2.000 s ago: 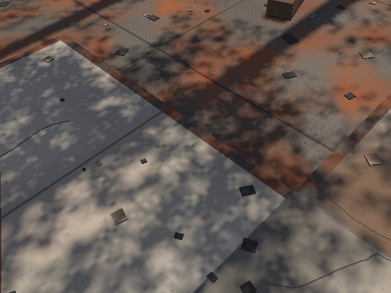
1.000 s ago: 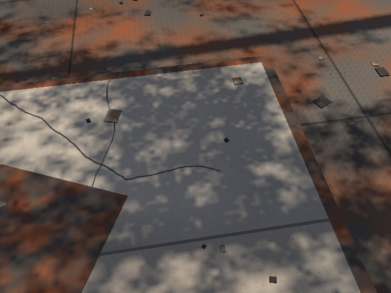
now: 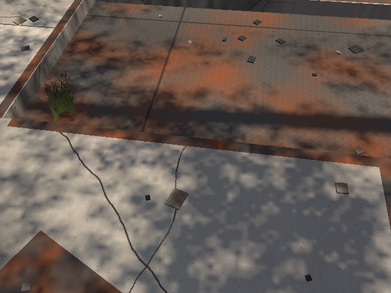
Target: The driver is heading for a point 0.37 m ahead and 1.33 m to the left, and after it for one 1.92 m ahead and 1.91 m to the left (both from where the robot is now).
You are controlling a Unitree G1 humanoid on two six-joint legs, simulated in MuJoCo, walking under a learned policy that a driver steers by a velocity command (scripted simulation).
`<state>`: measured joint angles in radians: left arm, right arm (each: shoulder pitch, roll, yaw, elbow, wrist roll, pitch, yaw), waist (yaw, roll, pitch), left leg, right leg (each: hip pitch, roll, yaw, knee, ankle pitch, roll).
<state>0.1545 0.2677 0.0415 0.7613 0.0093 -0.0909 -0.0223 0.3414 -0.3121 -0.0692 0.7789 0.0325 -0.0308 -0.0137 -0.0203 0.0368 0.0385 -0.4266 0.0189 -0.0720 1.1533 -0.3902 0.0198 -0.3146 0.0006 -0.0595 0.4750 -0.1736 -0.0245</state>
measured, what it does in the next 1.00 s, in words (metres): walks ahead, turning left: left foot, then right foot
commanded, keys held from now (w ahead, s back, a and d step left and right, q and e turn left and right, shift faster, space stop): w+q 1.00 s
